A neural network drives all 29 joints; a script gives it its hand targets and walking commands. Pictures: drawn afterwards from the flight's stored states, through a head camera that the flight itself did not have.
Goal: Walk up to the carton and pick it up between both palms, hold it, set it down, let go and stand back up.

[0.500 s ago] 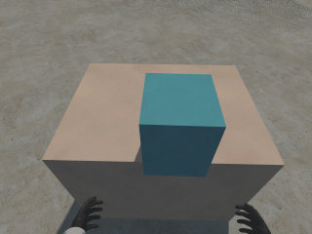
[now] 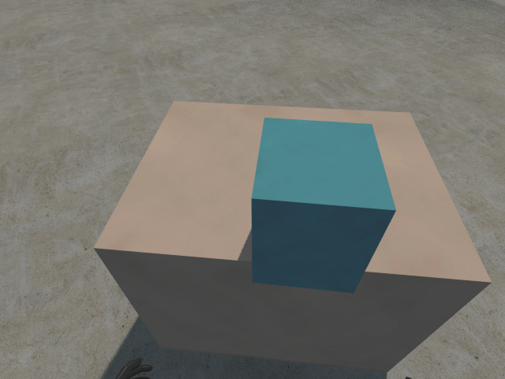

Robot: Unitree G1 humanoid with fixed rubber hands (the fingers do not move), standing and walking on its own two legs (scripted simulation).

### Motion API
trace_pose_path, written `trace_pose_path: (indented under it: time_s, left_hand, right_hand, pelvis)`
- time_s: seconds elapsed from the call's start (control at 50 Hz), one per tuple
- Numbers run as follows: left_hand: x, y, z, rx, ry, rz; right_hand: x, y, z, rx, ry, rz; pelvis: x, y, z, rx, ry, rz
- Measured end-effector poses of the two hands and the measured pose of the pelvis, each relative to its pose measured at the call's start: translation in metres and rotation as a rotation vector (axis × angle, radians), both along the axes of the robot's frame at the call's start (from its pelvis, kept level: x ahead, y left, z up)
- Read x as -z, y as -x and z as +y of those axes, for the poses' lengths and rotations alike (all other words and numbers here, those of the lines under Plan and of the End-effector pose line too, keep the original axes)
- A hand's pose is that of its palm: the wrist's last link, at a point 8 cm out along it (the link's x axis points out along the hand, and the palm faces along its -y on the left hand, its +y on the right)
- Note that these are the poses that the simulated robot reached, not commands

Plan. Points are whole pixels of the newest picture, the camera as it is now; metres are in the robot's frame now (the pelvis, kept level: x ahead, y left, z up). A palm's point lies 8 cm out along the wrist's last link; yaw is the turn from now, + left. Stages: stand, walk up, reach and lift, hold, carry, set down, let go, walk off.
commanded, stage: stand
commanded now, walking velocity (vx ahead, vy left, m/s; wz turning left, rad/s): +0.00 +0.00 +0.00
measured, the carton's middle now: (309, 206) +0.43 -0.07 +0.03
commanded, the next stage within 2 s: none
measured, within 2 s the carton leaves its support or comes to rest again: neither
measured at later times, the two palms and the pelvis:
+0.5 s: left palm out of the picture +0.05 +0.25 -0.12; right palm out of the picture +0.06 -0.24 -0.11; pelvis -0.01 +0.00 +0.00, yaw +2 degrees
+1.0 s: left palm out of the picture +0.02 +0.25 -0.12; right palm out of the picture +0.06 -0.25 -0.12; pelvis +0.00 -0.01 +0.00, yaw +2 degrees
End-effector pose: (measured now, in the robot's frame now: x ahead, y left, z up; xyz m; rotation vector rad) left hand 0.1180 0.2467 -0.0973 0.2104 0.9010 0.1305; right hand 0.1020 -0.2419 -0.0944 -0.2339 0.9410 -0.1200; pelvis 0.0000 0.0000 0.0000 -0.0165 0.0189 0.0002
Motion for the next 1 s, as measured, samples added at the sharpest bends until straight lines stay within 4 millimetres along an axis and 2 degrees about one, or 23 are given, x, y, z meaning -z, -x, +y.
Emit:
trace_pose_path:
  time_s: [0.18,0.46,0.6,0.82,1.0]
  left_hand:
    - [0.011,0.038,0.003,-0.039,0.009,0.097]
    - [0.019,0.066,0.004,-0.08,0.014,0.177]
    - [0.021,0.086,0.005,-0.113,0.006,0.234]
    - [0.029,0.095,-0.009,-0.133,0.026,0.284]
    - [0.026,0.093,-0.001,-0.148,0.001,0.285]
  right_hand:
    - [0.006,0.013,0.005,-0.011,-0.006,0.041]
    - [0.012,0.039,0.004,0.012,-0.001,0.11]
    - [0.016,0.032,0.008,0.006,-0.016,0.11]
    - [0.016,0.034,-0.001,0.027,-0.001,0.138]
    - [0.021,0.047,-0.009,0.047,0.004,0.177]
  pelvis:
    - [-0.001,0.005,0.004,-0.016,0.001,0.0]
    - [-0.002,0.008,0.004,-0.032,-0.002,0.0]
    - [-0.002,0.006,0.002,-0.032,-0.005,0.002]
    - [-0.002,0.001,-0.005,-0.035,-0.002,-0.001]
    - [-0.003,-0.001,-0.007,-0.04,-0.005,-0.012]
